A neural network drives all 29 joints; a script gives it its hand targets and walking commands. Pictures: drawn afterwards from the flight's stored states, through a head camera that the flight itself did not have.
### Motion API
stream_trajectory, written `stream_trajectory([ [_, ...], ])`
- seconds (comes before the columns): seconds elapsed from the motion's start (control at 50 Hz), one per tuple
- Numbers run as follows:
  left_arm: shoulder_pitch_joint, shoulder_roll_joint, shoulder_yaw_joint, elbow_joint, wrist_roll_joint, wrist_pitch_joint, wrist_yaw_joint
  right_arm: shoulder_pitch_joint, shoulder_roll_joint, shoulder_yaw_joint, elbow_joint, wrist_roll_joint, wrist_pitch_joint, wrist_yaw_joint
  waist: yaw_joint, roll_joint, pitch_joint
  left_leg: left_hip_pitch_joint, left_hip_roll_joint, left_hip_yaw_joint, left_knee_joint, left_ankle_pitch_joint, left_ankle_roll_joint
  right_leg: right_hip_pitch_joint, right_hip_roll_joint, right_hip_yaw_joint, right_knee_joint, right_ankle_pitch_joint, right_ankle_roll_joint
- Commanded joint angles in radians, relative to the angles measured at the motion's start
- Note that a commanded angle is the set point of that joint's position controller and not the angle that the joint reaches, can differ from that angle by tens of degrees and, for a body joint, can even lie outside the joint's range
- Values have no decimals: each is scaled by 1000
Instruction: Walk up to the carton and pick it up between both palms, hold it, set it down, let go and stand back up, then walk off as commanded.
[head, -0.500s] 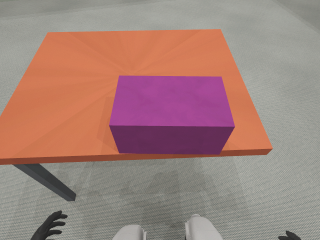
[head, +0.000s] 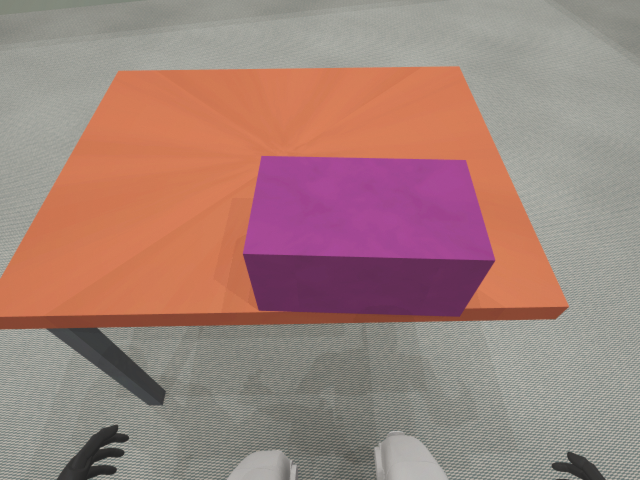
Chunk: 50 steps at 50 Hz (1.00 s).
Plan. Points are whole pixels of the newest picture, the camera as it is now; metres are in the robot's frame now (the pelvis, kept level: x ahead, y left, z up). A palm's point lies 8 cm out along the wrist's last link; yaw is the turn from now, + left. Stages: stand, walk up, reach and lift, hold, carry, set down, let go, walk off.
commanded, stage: walk up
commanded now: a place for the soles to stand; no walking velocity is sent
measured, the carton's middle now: (360, 236) +0.44 -0.05 +0.00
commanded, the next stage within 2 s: reach and lift in 1.20 s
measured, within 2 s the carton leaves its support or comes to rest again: neither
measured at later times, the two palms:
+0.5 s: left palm (105, 468) +0.14 +0.28 -0.07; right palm out of the picture +0.09 -0.34 -0.09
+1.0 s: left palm (113, 475) +0.13 +0.27 -0.08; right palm out of the picture +0.07 -0.35 -0.10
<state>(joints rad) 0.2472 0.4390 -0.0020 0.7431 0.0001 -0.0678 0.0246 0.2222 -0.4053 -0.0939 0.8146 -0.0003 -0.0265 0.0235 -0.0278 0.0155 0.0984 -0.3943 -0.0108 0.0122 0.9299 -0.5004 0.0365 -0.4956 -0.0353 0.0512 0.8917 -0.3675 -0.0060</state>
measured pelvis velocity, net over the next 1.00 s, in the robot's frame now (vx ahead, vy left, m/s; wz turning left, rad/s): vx -0.01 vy -0.03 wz -0.01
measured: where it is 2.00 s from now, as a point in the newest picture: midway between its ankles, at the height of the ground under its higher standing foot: outside the picture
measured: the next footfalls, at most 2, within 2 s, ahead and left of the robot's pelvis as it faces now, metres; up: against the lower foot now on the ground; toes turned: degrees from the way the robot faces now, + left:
none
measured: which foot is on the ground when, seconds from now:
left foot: down 0.00-1.00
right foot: down 0.00-1.00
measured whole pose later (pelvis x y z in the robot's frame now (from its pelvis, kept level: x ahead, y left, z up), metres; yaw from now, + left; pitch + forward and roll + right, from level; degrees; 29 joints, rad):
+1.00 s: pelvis -0.01 -0.03 +0.00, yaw +0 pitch -3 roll +1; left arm 0.15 0.38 0.00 0.76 0.00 -0.02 0.02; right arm 0.18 -0.41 -0.09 0.91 0.00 -0.03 0.00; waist -0.03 0.01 0.10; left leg -0.39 0.01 0.00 0.92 -0.47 0.00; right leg -0.52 -0.01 0.04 0.89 -0.32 0.01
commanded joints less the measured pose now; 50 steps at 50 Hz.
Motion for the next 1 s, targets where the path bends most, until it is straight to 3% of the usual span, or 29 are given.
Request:
stream_trajectory([
  [0.0, -109, 165, 70, -36, 21, 4, 21, 165, -342, -81, -10, -53, -31, -8, -75, 218, 9, 173, 291, -648, -629, -210, 98, -332, 52, -28, 89, -219, -42],
  [0.02, -121, 218, 81, -17, 21, 2, 25, 122, -329, -74, -31, -41, -38, -10, -49, 77, 70, 158, 335, -666, -610, -11, 134, -318, 24, 8, 89, -219, -47],
  [0.06, -52, 240, 88, -3, 19, 0, 23, 75, -318, -65, -40, -32, -43, -24, -20, 81, -15, 256, 303, -559, -489, 359, 96, -273, -17, -11, 83, -143, -36],
  [0.1, -8, 206, 75, 12, 5, -17, 22, 51, -269, -55, -48, -30, -37, -23, 2, 186, -87, 250, 258, -415, -389, 687, 96, -132, -4, -85, 2, -160, -37],
  [0.12, -85, 181, 72, 11, 9, -4, 17, -14, -232, -40, -45, -5, -36, -40, 33, 89, -48, 141, 251, -362, -316, 875, 97, -56, -20, -60, -35, -31, -36],
  [0.16, -41, 198, 76, 13, 6, -22, 18, -27, -218, -24, -66, 9, -35, -45, 62, 5, -158, 50, 154, -173, -176, 823, 23, 221, -62, 23, -177, 474, -88],
  [0.18, -33, 238, 94, 3, 16, -28, 15, -5, -204, -21, -57, 27, -35, -47, 56, -106, -235, 7, 94, -153, -70, 719, -15, 291, -130, 156, -141, 645, -176],
  [0.22, -72, 240, 87, -5, 3, -14, 10, 18, -201, -20, -30, 24, -20, -50, 18, -126, -210, 39, 44, -70, -49, 266, -18, 161, -192, 254, -213, 502, -242],
  [0.26, -125, 225, 73, -7, 4, 10, 13, 30, -223, -30, -7, 5, -14, -46, -11, -99, -123, 60, 66, -109, -182, 190, 17, 27, -142, 208, -187, 285, -183],
  [0.34, -123, 190, 93, 34, 11, 31, 9, -74, -286, -33, -5, -16, -24, -33, 39, 48, 6, -130, 275, -442, -442, 46, 169, 45, 30, 0, -15, -113, -62],
  [0.36, -114, 203, 97, 20, 19, 35, 4, -91, -280, -40, -35, -18, -27, -36, 43, -8, -30, -115, 273, -431, -433, 6, 163, 84, 17, -19, -31, -94, -59],
  [0.38, -110, 186, 95, 35, 11, 26, -2, -116, -259, -19, -15, -23, -28, -35, 74, 41, -34, -152, 214, -341, -380, 82, 123, 149, -3, -3, -140, -42, -65],
  [0.4, -77, 194, 101, 34, 24, 13, -3, -140, -228, -9, -25, -17, -25, -33, 80, -3, -67, -155, 147, -252, -322, 113, 75, 186, -41, 97, -224, 2, -89],
  [0.42, -129, 212, 98, 32, 26, 5, -8, -74, -210, -6, -18, -13, -20, -38, 42, -100, -64, -136, 101, -195, -261, 120, 42, 198, -75, 181, -279, 17, -116],
  [0.46, -122, 247, 105, 21, 16, 2, -7, -51, -211, -14, 1, -2, -10, -33, 38, -157, -127, -74, 18, -69, -100, 17, 5, 118, -193, 336, -356, -89, -196],
  [0.48, -188, 257, 97, 1, 26, 10, -5, -21, -211, -22, 25, -2, -6, -31, -13, -168, -80, 1, 24, -45, -97, -25, 7, -17, -198, 365, -383, -126, -202],
  [0.52, -202, 210, 75, 1, 14, 22, -3, 41, -212, -19, 50, -24, -9, -27, -33, -53, -46, 63, 76, -157, -338, -80, 37, -114, -128, 240, -267, -148, -130],
  [0.56, -194, 177, 78, 20, 19, 39, -4, -15, -291, -41, 28, -28, -20, -25, -4, 58, -27, -4, 235, -467, -526, -191, 121, -82, 31, 18, -42, -150, -58],
  [0.58, -157, 161, 87, 36, 10, 42, -2, -86, -298, -38, 2, -33, -26, -30, 29, 69, 1, -45, 292, -487, -533, -106, 141, -48, 28, -18, -9, -153, -47],
  [0.62, -117, 174, 96, 34, 15, 24, -8, -145, -274, -24, -4, -33, -29, -34, 70, 38, -40, -115, 224, -348, -406, 85, 106, 159, -3, -2, -150, -34, -53],
  [0.66, -117, 203, 96, 35, 24, 5, -12, -97, -200, -6, 5, -3, -16, -30, 47, -97, -126, -85, 96, -166, -245, 166, 26, 196, -87, 199, -298, 17, -111],
  [0.72, -168, 242, 99, 21, 18, 10, -9, -11, -198, -15, 41, -6, -2, -27, 0, -158, -94, 2, 17, -55, -107, -28, 0, 33, -215, 391, -397, -128, -223],
  [0.76, -224, 224, 87, 5, 18, 26, -4, 36, -229, -28, 64, -28, -4, -27, -17, -138, -51, 32, 51, -128, -272, -78, 26, -65, -141, 280, -329, -227, -152],
  [0.8, -224, 163, 84, 16, 21, 41, -6, -23, -262, -29, 63, -25, -12, -20, 7, 17, 24, -74, 183, -399, -518, -266, 106, -83, 2, 72, -100, -231, -68],
  [0.84, -148, 162, 90, 35, 10, 41, -6, -115, -293, -32, 26, -35, -21, -30, 55, 60, 47, -163, 275, -478, -554, -240, 160, 11, 44, -29, 5, -157, -52],
  [0.88, -88, 178, 100, 57, 19, 30, -12, -145, -269, -18, 9, -32, -21, -32, 89, 22, -20, -199, 225, -341, -432, -82, 116, 187, 19, -17, -97, -79, -59],
  [0.9, -89, 175, 99, 47, 17, 19, -12, -157, -228, -8, 31, -26, -17, -30, 86, -36, -62, -174, 157, -240, -356, 25, 65, 196, -24, 94, -265, -107, -81],
  [0.94, -184, 227, 97, 28, 25, 13, -16, -71, -210, -8, 42, -8, -8, -29, 20, -127, -87, -58, 50, -101, -226, 42, 2, 102, -121, 275, -364, -139, -140],
  [0.98, -220, 229, 93, 9, 25, 20, -12, -5, -216, -21, 63, -19, -3, -31, 6, -145, -27, -29, 45, -123, -251, -16, 21, 2, -140, 310, -363, -211, -159],
])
